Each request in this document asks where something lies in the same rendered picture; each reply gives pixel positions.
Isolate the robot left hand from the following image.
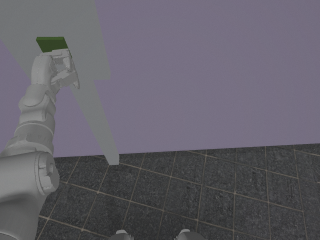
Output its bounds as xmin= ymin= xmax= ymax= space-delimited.
xmin=31 ymin=48 xmax=80 ymax=95

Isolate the left robot upper arm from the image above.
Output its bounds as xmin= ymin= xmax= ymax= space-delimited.
xmin=0 ymin=150 xmax=60 ymax=240

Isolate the left robot shin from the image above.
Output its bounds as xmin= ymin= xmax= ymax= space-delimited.
xmin=116 ymin=229 xmax=128 ymax=234

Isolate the right robot shin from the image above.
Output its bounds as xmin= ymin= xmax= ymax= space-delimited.
xmin=179 ymin=229 xmax=190 ymax=234

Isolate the panel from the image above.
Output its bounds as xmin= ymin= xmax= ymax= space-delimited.
xmin=0 ymin=0 xmax=120 ymax=165

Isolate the left robot forearm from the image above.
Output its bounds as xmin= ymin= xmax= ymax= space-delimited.
xmin=0 ymin=84 xmax=57 ymax=158

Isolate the robot shin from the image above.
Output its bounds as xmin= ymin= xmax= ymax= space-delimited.
xmin=179 ymin=229 xmax=190 ymax=234
xmin=116 ymin=229 xmax=128 ymax=234

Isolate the button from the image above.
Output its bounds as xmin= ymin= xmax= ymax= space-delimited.
xmin=36 ymin=37 xmax=72 ymax=58

